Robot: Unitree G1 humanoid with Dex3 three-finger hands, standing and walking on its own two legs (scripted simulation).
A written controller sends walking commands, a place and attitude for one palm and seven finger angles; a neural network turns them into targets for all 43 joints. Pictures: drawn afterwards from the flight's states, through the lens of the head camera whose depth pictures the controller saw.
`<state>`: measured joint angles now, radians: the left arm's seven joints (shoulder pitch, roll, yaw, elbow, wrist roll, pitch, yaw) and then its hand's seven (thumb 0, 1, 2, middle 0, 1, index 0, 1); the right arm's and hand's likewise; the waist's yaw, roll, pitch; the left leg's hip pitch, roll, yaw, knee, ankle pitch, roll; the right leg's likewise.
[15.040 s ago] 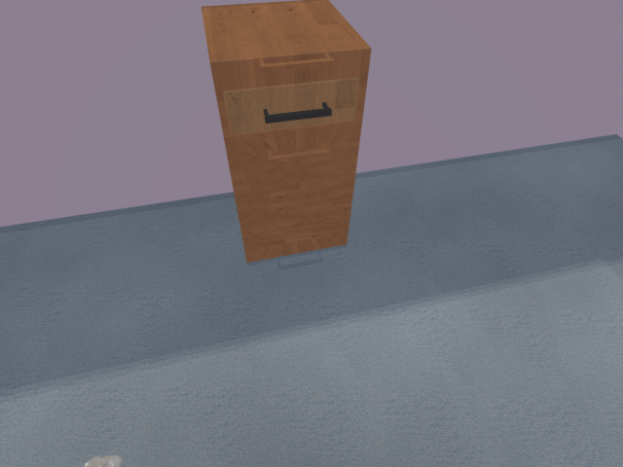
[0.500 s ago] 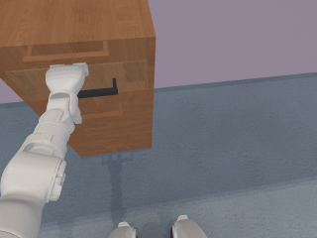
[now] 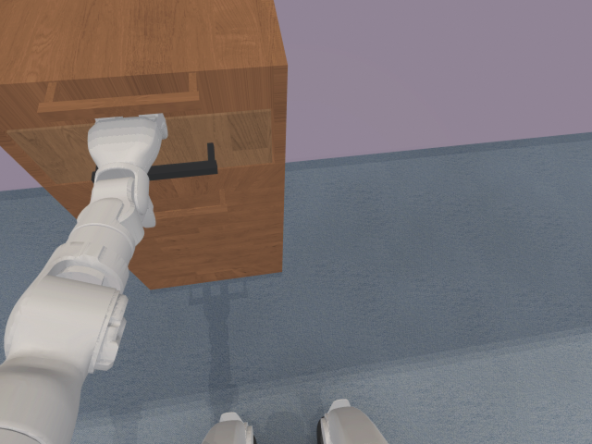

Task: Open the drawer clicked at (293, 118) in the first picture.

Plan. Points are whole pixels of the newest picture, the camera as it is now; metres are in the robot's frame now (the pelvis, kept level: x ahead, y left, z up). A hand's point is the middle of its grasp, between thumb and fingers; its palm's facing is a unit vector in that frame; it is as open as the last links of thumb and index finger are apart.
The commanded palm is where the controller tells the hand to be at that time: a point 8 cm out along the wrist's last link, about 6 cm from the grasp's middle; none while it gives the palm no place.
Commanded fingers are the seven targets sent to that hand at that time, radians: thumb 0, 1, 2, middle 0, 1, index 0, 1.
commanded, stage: lower the fingers behind the handle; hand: left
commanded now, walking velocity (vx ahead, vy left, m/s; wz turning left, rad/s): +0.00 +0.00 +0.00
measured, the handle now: (156, 163) +0.56 +0.18 -0.04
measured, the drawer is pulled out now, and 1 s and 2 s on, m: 0.00 0.00 0.00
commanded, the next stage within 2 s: close the thumb around the handle in 1.70 s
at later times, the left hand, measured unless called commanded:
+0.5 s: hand (148, 176) +0.51 +0.18 -0.01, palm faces -0.10 -0.01 -1.00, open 13.8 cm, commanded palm +0.51 +0.17 +0.04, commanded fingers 0.00 -0.50 0.30 -0.30 -1.20 -0.30 -1.20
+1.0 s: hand (158, 180) +0.51 +0.17 -0.02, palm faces -0.03 +0.00 -1.00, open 13.7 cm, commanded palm +0.51 +0.16 +0.01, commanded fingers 0.00 -0.50 0.30 -0.30 -1.20 -0.30 -1.20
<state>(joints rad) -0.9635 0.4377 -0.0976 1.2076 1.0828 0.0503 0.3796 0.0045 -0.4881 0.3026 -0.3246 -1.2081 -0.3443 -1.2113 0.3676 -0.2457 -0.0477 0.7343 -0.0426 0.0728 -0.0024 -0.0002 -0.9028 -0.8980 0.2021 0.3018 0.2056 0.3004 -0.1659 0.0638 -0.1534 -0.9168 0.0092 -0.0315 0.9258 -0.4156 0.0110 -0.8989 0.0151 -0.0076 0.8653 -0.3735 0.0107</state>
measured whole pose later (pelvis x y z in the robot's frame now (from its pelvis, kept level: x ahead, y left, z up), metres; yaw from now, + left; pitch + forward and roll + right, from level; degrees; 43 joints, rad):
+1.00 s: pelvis -0.02 +0.00 -0.03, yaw -1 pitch +27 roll -2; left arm -1.05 0.44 -0.08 1.29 1.11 0.09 0.44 0.00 -0.49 0.30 -0.33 -1.21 -0.32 -1.25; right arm 0.33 -0.25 -0.01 0.72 -0.05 0.07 0.00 0.00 -0.90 -0.90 0.20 0.30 0.21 0.30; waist -0.21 0.07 -0.18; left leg -1.12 0.01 -0.03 1.10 -0.45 0.02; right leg -1.10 0.02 0.00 1.04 -0.41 0.02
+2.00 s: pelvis -0.03 +0.00 -0.05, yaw -1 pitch +30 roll -3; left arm -1.00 0.47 -0.04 1.22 1.12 0.04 0.46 0.00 -0.32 0.38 -0.36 -1.24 -0.35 -1.23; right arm 0.31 -0.26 -0.01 0.72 -0.05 0.05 -0.01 0.00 -0.90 -0.90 0.20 0.30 0.21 0.30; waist -0.21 0.08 -0.17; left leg -1.24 0.02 -0.04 1.20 -0.49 0.01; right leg -1.22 0.03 -0.01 1.14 -0.44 0.01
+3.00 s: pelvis +0.00 +0.00 -0.03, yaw -2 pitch +29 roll -2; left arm -0.82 0.41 -0.03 1.08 1.10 0.03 0.48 0.01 0.82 0.83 -0.35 -1.35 -0.39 -1.34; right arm 0.33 -0.24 -0.05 0.74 -0.05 0.08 0.02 0.00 -0.90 -0.90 0.20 0.30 0.20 0.30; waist -0.15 0.08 -0.19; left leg -1.10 0.03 0.00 1.12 -0.51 0.01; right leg -1.11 0.04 0.02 1.07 -0.46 0.01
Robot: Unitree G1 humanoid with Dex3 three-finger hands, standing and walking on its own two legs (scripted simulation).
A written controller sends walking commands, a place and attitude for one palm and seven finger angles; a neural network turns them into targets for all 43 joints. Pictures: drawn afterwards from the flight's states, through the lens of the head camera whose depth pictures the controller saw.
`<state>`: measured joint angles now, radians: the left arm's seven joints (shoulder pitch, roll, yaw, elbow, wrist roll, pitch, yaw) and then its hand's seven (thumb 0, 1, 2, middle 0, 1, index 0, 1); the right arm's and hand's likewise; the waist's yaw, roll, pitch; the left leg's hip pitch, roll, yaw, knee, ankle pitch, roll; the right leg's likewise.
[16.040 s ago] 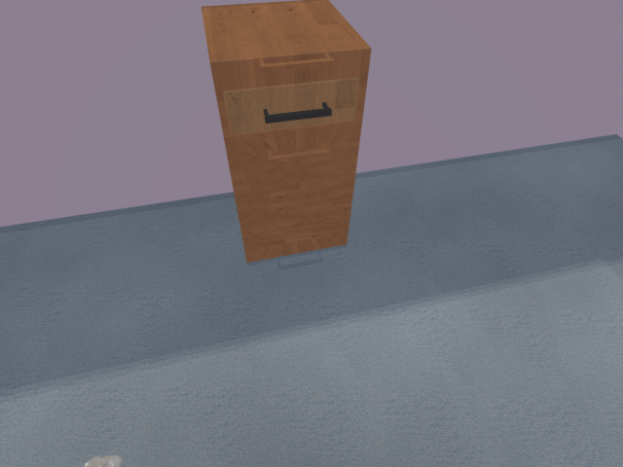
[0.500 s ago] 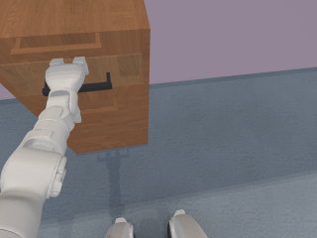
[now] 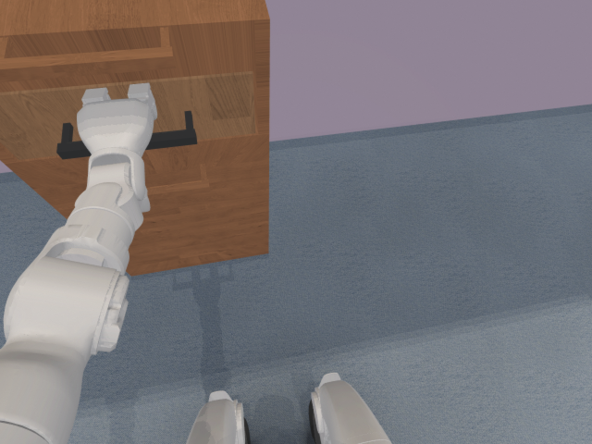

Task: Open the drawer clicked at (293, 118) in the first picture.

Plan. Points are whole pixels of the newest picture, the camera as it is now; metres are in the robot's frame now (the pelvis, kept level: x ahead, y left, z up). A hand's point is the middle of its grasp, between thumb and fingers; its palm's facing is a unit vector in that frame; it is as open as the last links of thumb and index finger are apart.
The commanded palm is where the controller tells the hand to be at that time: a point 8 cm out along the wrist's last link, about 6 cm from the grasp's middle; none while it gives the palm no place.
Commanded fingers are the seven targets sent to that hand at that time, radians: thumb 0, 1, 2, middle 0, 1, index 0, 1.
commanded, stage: lower the fingers behind the handle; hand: left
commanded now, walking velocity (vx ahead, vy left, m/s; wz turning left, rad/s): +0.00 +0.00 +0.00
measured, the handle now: (129, 133) +0.58 +0.18 -0.01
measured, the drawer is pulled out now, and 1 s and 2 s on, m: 0.00 0.00 0.00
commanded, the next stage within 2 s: close the thumb around the handle in 0.70 s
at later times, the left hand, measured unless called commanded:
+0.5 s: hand (144, 166) +0.54 +0.17 -0.03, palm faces -0.01 -0.01 -1.00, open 13.5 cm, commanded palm +0.53 +0.17 +0.02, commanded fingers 0.00 -0.50 0.30 -0.30 -1.20 -0.30 -1.20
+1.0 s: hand (143, 167) +0.54 +0.17 -0.03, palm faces -0.03 -0.02 -1.00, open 12.7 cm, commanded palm +0.53 +0.17 +0.02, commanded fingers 0.00 0.12 0.56 -0.34 -1.27 -0.34 -1.27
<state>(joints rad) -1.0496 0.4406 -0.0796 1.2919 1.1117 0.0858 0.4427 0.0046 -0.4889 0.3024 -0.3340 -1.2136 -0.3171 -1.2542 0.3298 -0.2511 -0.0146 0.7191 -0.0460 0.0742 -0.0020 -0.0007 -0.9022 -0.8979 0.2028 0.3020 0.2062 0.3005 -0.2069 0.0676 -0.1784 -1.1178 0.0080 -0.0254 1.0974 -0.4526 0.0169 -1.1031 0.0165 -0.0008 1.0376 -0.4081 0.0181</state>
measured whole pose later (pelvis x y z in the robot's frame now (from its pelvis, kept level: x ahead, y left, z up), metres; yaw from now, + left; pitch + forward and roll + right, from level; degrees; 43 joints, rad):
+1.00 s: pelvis +0.00 +0.00 -0.02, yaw -1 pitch +30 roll -3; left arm -1.00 0.47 -0.04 1.22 1.12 0.04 0.46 0.00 -0.32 0.38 -0.36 -1.24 -0.35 -1.23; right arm 0.31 -0.26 -0.01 0.72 -0.05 0.05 -0.01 0.00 -0.90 -0.90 0.20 0.30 0.21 0.30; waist -0.21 0.08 -0.17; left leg -1.24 0.02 -0.04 1.20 -0.49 0.01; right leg -1.22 0.03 -0.01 1.14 -0.44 0.01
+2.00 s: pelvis +0.03 +0.00 +0.00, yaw -2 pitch +29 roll -2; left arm -0.82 0.41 -0.03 1.08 1.10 0.03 0.48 0.01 0.82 0.83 -0.35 -1.35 -0.39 -1.34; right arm 0.33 -0.24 -0.05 0.74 -0.05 0.08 0.02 0.00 -0.90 -0.90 0.20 0.30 0.20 0.30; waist -0.15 0.08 -0.19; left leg -1.10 0.03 0.00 1.12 -0.51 0.01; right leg -1.11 0.04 0.02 1.07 -0.46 0.01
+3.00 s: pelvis -0.01 +0.00 -0.02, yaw -1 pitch +30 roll -3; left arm -1.00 0.49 -0.03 1.24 1.11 0.04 0.45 0.00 0.81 0.85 -0.42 -1.35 -0.39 -1.34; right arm 0.36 -0.26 -0.01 0.76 -0.05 0.03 0.00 0.00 -0.90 -0.90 0.20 0.30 0.21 0.30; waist -0.22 0.08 -0.17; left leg -1.24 0.02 -0.03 1.20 -0.48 0.01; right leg -1.22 0.03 0.00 1.14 -0.43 0.01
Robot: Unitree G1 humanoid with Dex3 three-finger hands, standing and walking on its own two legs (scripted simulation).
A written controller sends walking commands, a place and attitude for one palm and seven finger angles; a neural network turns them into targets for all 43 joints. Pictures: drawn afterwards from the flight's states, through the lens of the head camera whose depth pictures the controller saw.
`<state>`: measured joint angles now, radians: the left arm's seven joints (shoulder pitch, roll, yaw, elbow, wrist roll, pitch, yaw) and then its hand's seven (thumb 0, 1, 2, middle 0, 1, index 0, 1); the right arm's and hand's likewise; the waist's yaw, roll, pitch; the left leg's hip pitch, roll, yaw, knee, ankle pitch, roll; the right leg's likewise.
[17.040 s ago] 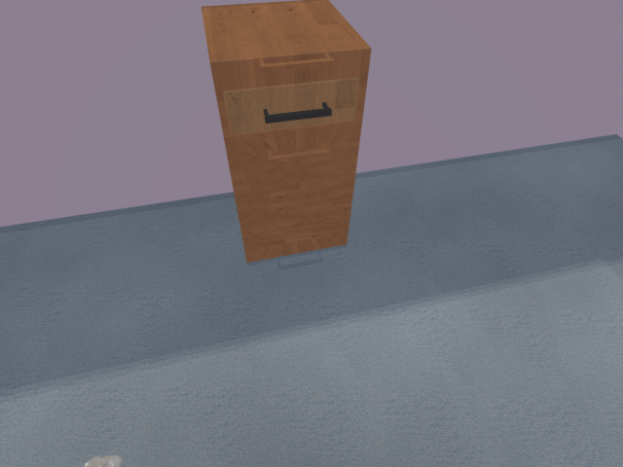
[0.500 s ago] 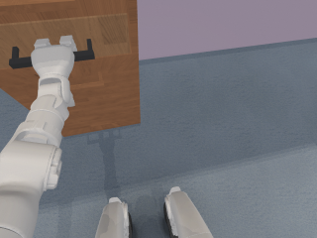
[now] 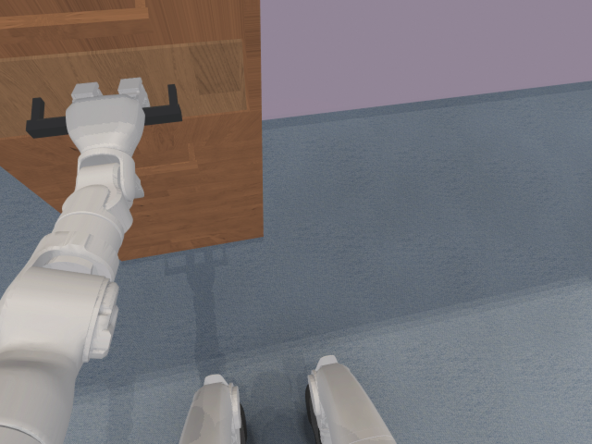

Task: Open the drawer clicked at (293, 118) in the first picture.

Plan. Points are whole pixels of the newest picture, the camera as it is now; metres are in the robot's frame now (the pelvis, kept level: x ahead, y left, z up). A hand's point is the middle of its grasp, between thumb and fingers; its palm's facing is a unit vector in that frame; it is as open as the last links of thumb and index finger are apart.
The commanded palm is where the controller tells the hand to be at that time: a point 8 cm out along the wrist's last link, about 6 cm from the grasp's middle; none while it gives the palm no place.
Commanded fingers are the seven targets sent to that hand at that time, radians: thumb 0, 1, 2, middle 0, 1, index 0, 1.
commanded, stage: close the thumb around the handle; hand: left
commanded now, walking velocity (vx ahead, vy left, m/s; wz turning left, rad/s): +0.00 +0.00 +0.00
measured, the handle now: (107, 109) +0.58 +0.19 +0.02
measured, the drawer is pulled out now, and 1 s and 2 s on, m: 0.00 0.00 0.01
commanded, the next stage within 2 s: pull the drawer open in 0.50 s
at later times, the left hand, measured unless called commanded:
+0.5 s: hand (123, 144) +0.54 +0.18 -0.01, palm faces -0.03 +0.00 -1.00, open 5.4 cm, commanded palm +0.53 +0.17 +0.04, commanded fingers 0.00 0.90 0.90 -0.40 -1.35 -0.40 -1.35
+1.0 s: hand (123, 151) +0.53 +0.18 -0.01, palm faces -0.05 -0.04 -1.00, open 5.2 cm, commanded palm +0.49 +0.17 +0.04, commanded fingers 0.00 0.90 0.90 -0.40 -1.35 -0.40 -1.35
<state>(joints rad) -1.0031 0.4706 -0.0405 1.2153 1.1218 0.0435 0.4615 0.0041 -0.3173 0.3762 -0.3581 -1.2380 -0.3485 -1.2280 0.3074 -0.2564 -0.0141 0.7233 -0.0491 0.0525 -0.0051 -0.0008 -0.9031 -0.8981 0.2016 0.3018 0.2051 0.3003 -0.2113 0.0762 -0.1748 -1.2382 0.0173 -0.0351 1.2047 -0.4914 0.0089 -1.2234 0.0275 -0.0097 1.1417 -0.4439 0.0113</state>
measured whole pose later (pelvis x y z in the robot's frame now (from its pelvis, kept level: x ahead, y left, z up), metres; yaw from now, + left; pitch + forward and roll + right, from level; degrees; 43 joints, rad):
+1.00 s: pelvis +0.03 +0.00 +0.02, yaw -1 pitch +29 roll -2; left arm -0.82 0.41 -0.03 1.08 1.10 0.03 0.48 0.01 0.82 0.83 -0.35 -1.35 -0.39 -1.34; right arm 0.33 -0.24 -0.05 0.74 -0.05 0.08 0.02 0.00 -0.90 -0.90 0.20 0.30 0.20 0.30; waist -0.15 0.08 -0.19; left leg -1.10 0.03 0.00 1.12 -0.51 0.01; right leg -1.11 0.04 0.02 1.07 -0.46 0.01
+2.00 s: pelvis -0.01 +0.00 +0.00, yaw +0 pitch +30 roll -3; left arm -1.00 0.49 -0.03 1.24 1.11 0.04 0.45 0.00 0.81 0.85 -0.42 -1.35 -0.39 -1.34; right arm 0.36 -0.26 -0.01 0.76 -0.05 0.03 0.00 0.00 -0.90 -0.90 0.20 0.30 0.21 0.30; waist -0.22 0.08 -0.17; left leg -1.24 0.02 -0.03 1.20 -0.48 0.01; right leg -1.22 0.03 0.00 1.14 -0.43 0.01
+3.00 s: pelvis +0.02 +0.00 +0.02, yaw +0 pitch +27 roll -2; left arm -0.80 0.40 -0.05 1.09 1.09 0.05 0.47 0.01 0.82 0.83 -0.37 -1.35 -0.40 -1.34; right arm 0.34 -0.24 -0.06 0.75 -0.05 0.08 0.01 0.00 -0.90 -0.90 0.20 0.30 0.20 0.30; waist -0.15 0.08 -0.18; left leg -1.09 0.02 -0.01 1.12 -0.50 0.00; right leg -1.09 0.03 0.01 1.07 -0.46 0.01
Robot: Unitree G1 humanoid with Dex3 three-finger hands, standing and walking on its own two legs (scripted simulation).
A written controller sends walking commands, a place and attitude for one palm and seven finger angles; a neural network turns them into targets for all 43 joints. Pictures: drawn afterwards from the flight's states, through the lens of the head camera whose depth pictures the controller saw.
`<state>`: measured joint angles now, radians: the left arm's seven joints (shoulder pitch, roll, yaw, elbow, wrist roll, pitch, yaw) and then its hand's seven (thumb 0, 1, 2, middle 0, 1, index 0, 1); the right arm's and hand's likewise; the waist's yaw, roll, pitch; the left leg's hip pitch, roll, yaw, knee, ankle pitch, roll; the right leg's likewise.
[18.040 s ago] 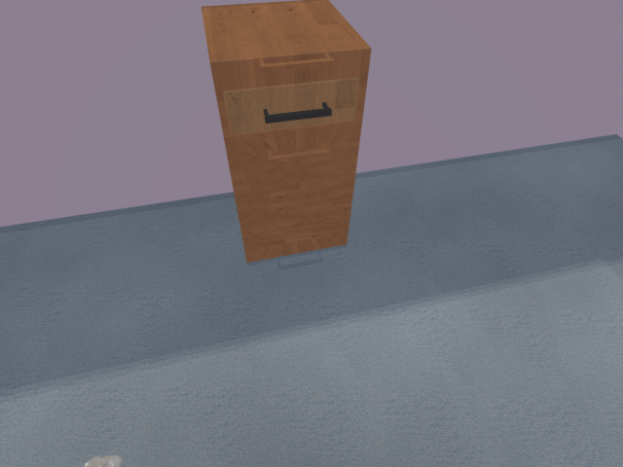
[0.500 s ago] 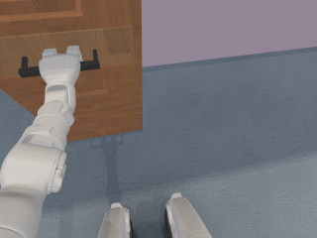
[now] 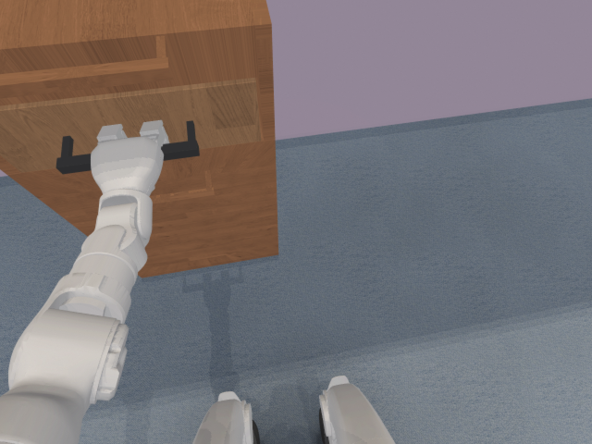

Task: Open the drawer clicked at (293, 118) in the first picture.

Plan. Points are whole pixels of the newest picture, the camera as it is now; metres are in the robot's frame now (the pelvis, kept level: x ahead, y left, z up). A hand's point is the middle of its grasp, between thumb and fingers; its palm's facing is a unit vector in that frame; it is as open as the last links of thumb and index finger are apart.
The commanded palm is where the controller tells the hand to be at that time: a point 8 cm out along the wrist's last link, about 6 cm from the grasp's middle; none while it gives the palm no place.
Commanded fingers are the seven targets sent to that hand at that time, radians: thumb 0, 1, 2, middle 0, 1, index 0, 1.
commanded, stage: pull the drawer open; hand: left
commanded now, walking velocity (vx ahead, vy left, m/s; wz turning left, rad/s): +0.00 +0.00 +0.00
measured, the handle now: (130, 146) +0.54 +0.20 +0.00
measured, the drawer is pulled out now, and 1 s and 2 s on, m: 0.00 0.01 0.02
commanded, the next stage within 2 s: none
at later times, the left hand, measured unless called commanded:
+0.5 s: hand (142, 181) +0.50 +0.19 -0.03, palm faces -0.04 -0.02 -1.00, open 5.2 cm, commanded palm +0.49 +0.18 +0.02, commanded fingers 0.00 0.90 0.90 -0.40 -1.35 -0.40 -1.35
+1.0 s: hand (142, 181) +0.50 +0.19 -0.03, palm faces -0.05 -0.01 -1.00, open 5.2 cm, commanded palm +0.49 +0.18 +0.02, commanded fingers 0.00 0.90 0.90 -0.40 -1.35 -0.40 -1.35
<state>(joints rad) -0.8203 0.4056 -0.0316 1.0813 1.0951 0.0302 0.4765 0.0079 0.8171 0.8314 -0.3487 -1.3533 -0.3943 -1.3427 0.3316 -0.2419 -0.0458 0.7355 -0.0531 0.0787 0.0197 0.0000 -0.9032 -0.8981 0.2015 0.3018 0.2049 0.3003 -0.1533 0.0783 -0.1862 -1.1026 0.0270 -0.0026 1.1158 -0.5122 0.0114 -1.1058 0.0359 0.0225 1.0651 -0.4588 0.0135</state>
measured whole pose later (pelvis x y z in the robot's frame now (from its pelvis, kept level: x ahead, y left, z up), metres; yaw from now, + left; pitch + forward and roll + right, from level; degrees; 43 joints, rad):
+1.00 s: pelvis -0.04 +0.00 -0.02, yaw +1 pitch +30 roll -3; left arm -1.00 0.49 -0.03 1.24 1.11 0.04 0.45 0.00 0.81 0.85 -0.42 -1.35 -0.39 -1.34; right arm 0.36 -0.26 -0.01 0.76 -0.05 0.03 0.00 0.00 -0.90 -0.90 0.20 0.30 0.21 0.30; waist -0.22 0.08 -0.17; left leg -1.24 0.02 -0.03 1.20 -0.48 0.01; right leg -1.22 0.03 0.00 1.14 -0.43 0.01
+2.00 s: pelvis -0.01 +0.00 +0.00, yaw +1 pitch +27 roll -2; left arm -0.80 0.40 -0.05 1.09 1.09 0.05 0.47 0.01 0.82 0.83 -0.37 -1.35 -0.40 -1.34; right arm 0.34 -0.24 -0.06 0.75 -0.05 0.08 0.01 0.00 -0.90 -0.90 0.20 0.30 0.20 0.30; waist -0.15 0.08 -0.18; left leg -1.09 0.02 -0.01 1.12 -0.50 0.00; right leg -1.09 0.03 0.01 1.07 -0.46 0.01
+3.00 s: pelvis +0.03 -0.01 +0.03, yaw +1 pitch +18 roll +0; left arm 0.04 0.20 -0.19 0.41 1.15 0.13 0.58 0.03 0.79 0.81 -0.30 -1.35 -0.39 -1.31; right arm 0.17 -0.21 -0.04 0.63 -0.04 0.10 0.02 0.01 -0.90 -0.90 0.20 0.30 0.20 0.30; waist -0.02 0.05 -0.20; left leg -0.77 0.02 0.01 0.97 -0.52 -0.01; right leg -0.79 0.03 0.03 0.97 -0.49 -0.01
